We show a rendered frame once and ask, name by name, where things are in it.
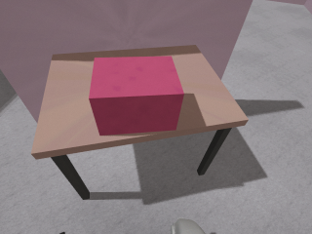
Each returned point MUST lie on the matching table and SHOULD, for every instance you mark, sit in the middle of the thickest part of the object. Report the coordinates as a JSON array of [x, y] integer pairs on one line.
[[67, 125]]

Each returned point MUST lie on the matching carton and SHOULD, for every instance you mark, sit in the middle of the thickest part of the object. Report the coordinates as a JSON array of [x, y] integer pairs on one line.
[[131, 95]]

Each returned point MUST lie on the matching right robot thigh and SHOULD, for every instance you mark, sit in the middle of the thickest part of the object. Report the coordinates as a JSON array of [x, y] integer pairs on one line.
[[186, 226]]

